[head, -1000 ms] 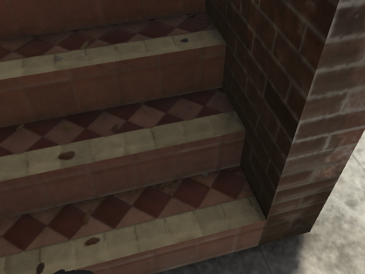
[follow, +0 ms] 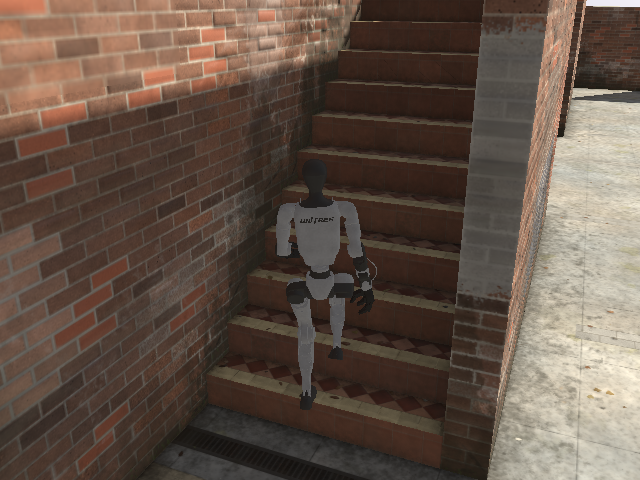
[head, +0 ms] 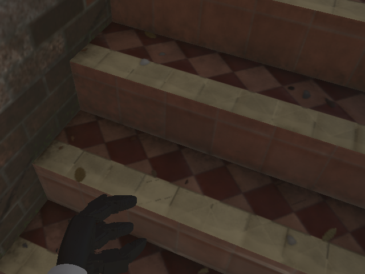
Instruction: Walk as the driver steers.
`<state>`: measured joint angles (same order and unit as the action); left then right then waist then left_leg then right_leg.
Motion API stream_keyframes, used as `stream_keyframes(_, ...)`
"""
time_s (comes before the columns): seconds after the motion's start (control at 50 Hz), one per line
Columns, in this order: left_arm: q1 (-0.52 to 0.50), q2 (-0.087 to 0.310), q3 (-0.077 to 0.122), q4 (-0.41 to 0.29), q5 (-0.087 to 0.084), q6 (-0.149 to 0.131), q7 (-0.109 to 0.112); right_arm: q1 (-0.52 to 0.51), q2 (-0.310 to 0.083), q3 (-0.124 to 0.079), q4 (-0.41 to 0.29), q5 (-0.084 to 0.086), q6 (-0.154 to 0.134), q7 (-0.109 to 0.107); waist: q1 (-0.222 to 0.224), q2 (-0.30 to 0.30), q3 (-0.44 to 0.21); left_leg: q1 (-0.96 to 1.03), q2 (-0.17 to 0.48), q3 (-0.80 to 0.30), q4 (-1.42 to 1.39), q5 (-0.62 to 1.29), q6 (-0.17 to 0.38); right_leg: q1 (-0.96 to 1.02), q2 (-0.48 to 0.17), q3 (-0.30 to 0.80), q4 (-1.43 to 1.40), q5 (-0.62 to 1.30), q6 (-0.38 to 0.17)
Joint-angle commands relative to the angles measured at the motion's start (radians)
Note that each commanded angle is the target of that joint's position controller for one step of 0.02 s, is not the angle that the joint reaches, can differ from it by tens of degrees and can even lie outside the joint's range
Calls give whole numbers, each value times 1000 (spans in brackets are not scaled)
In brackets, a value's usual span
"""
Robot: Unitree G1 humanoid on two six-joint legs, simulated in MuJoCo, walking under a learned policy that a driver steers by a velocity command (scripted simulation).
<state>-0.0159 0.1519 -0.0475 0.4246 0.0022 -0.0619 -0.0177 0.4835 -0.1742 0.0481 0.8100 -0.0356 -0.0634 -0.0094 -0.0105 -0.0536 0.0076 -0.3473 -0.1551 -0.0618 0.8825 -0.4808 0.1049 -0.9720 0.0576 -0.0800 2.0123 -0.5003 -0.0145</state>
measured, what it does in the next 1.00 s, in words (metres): climbs, turning right: right foot 0.17 m higher, then left foot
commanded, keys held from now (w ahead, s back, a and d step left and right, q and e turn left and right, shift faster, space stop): w+e+shift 1.00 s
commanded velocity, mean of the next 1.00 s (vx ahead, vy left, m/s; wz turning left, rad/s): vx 1.00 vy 0.00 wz -0.74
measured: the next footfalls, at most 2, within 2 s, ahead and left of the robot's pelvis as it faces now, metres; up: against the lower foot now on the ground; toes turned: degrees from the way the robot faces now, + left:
right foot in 0.12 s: +0.13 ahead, -0.01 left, +0.17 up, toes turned +6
left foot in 0.34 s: +0.24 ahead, +0.18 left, +0.18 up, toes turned -7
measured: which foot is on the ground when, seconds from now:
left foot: down 0.00-0.12, up 0.14-0.32, down 0.34-0.54, up 0.56-0.80, down 0.82-1.00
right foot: up 0.00-0.10, down 0.12-0.32, up 0.34-0.54, down 0.56-0.78, up 0.80-1.00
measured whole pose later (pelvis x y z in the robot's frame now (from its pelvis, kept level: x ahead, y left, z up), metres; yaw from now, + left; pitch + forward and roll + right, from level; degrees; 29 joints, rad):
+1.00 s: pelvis +0.21 +0.07 +0.16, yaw -47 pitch +3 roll +6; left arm 0.06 0.35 0.05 0.41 -0.04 0.00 -0.01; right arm 0.29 -0.27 -0.07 0.74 -0.04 -0.08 -0.05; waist -0.01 -0.01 -0.08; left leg -0.48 0.02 0.19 1.03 -0.72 0.05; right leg -0.91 -0.05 0.14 1.82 -0.22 0.09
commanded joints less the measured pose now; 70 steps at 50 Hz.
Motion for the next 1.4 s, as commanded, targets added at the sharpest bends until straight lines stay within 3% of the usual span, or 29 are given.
stream_keyframes(0.02,117,114,26,-40,-6,40,43,-354,-133,-29,-190,-10,-81,-28,138,18,-4,-101,337,-241,-502,938,67,55,65,79,267,-134,-26)
stream_keyframes(0.08,336,229,51,40,-24,37,16,-410,-196,-36,-222,-17,-60,-65,291,-83,-110,-27,253,96,-401,1582,-81,393,125,-53,-278,-31,-110)
stream_keyframes(0.12,788,310,94,172,46,57,15,-581,-367,-68,-307,-44,-58,-71,438,-36,-342,72,326,82,-122,1905,-86,800,4,-7,-805,315,-131)
stream_keyframes(0.16,947,226,82,380,60,29,-6,-876,-138,4,-498,-37,-38,-50,487,-453,9,-236,9,112,761,485,-153,758,-9,224,-1368,646,-309)
stream_keyframes(0.18,833,60,19,382,67,-42,-18,-886,19,41,-620,-37,-64,5,287,-534,162,-549,-23,2,1095,-238,-150,682,46,368,-1367,796,-266)
stream_keyframes(0.22,782,-144,-23,430,40,-80,-25,-933,140,103,-700,-96,-105,87,157,-15,138,-557,60,-36,1088,-437,-66,469,55,407,-1340,676,-101)
stream_keyframes(0.26,653,-59,10,402,-23,-107,-5,-805,191,129,-741,-133,-109,104,31,215,76,-246,117,-59,840,-362,-110,143,99,570,-1377,642,11)
stream_keyframes(0.32,112,268,85,159,-65,-93,60,-284,-7,42,-544,6,-41,3,-296,595,-182,625,371,-295,35,5,-14,-478,113,443,-862,-57,51)
stream_keyframes(0.36,313,183,85,145,-56,-70,38,-336,10,44,-373,44,-17,-6,-65,553,-265,671,345,-98,-82,555,-27,-403,152,140,-306,-143,46)
stream_keyframes(0.38,530,191,93,170,-48,-64,12,-601,17,55,-418,-7,-24,9,139,515,-409,730,417,-23,6,933,-24,-327,120,57,-230,-200,86)
stream_keyframes(0.44,1136,125,95,308,-20,78,26,-1045,-24,5,-493,-11,-73,38,496,262,-504,55,555,-192,-168,414,69,381,-127,15,-131,-77,187)
stream_keyframes(0.5,1077,-3,93,344,-8,137,56,-1149,66,17,-490,-5,-44,64,493,161,-79,-127,404,-7,-168,223,-13,231,-88,82,-355,-23,105)
stream_keyframes(0.56,1155,-6,85,441,46,85,34,-1171,44,20,-469,30,-45,45,539,-53,-128,-76,253,280,315,649,-54,731,-77,-137,-1368,461,-82)
stream_keyframes(0.58,1005,-42,62,457,97,54,8,-1106,155,35,-449,51,-38,38,367,-307,-92,-359,204,233,635,100,-24,853,-23,-46,-1266,514,-159)
stream_keyframes(0.62,597,5,41,245,37,-32,-27,-832,173,31,-551,32,-28,53,27,-336,24,-332,9,-61,810,-29,-78,506,-123,927,-1706,125,-373)
stream_keyframes(0.68,690,-17,47,260,2,-25,34,-1021,103,14,-601,6,-14,49,164,56,62,-269,30,-16,672,-159,-148,461,-145,621,-1543,444,-256)
stream_keyframes(0.72,360,42,57,149,-1,-16,85,-686,14,-46,-533,76,29,36,-69,12,-81,-248,85,-87,634,-78,-193,494,-200,637,-1350,652,-267)
stream_keyframes(0.76,154,123,75,47,-7,-9,112,-423,-28,-60,-444,32,57,0,-177,111,-165,48,189,-94,196,-104,-121,261,-159,591,-1325,488,-131)
stream_keyframes(0.82,124,-69,29,6,-25,39,108,-363,165,-13,-237,-43,75,16,-124,384,-25,88,168,124,-347,337,-15,115,156,100,-566,0,-27)
stream_keyframes(0.84,10,-150,-7,-72,-13,37,84,-329,147,-9,-189,-71,53,17,-102,220,54,116,266,41,-289,395,2,-115,89,215,-287,-52,-34)
stream_keyframes(0.86,246,-117,-8,-126,-26,24,57,-463,-10,-38,-238,-86,4,-5,102,399,-144,113,523,-494,-271,403,160,-116,-35,264,-257,9,45)
stream_keyframes(0.88,362,-34,13,-20,-5,32,38,-496,24,-41,-273,-48,-23,-7,118,205,-216,144,528,-550,-280,113,208,-93,-75,267,-170,148,64)
stream_keyframes(0.94,216,30,9,-52,-24,68,-5,-402,-12,-63,-243,11,-47,-33,77,26,-47,-19,495,-377,-290,-149,139,-151,-135,299,-129,262,111)
stream_keyframes(1.08,-64,134,19,-145,-82,79,-24,-272,-157,-95,-239,4,-61,-83,-11,-15,-49,-95,504,-198,-232,-54,47,132,-260,206,-635,371,93)
stream_keyframes(1.18,210,179,60,103,-20,46,-40,-261,-178,-93,-298,26,9,-35,3,-60,-130,-88,312,198,366,411,-85,824,-111,-72,-1681,926,-64)
stream_keyframes(1.22,252,146,46,164,63,73,-27,-307,-138,-70,-298,76,13,-43,56,-213,70,-507,129,185,978,-338,-103,1087,-249,37,-1993,1278,-199)
stream_keyframes(1.26,428,399,102,286,136,81,-20,-192,-31,-25,-296,112,-31,-1,8,-165,-201,-1024,52,-36,1642,-428,-151,1535,-544,163,-1348,2411,-248)
stream_keyframes(1.34,241,427,149,294,-2,104,10,-229,1,33,-314,121,6,-9,-60,-204,-284,-1213,284,-83,1508,-367,-170,1352,-731,288,-1698,740,-320)
stream_keyframes(1.4,-229,222,67,192,39,72,25,-281,-56,-13,-328,55,81,-56,-208,-79,25,-602,189,142,1145,-183,-190,703,-408,-162,-1923,1091,-118)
